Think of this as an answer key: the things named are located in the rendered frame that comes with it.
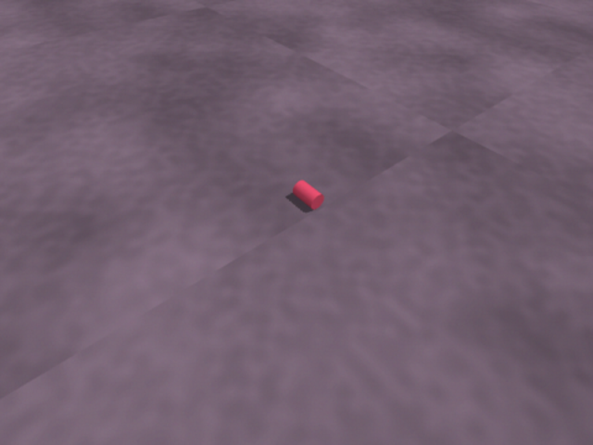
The can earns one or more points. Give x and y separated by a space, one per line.
308 194

